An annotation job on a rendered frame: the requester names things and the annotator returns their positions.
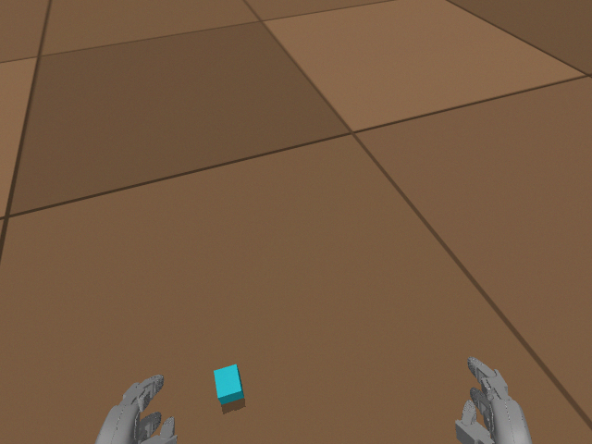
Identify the right robot hand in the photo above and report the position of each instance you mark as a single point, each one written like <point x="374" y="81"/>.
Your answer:
<point x="503" y="417"/>

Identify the small box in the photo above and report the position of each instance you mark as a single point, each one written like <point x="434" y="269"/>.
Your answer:
<point x="228" y="384"/>

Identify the left robot hand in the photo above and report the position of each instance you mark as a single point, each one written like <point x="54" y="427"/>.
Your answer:
<point x="123" y="426"/>

